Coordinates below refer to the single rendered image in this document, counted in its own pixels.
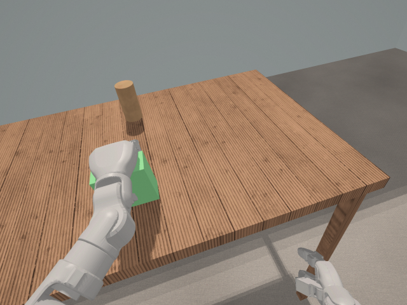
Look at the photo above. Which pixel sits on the sponge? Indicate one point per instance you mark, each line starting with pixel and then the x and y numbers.
pixel 144 183

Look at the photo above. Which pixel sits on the robot right forearm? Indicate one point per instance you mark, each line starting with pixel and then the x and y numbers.
pixel 337 295

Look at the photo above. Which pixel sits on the robot left forearm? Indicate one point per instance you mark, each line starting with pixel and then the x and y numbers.
pixel 111 227

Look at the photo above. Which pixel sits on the table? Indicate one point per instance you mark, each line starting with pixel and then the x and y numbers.
pixel 232 156

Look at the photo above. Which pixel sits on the robot left hand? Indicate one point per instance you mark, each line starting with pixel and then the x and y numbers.
pixel 118 157

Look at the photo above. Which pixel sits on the robot right hand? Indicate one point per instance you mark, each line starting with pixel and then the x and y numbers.
pixel 325 275

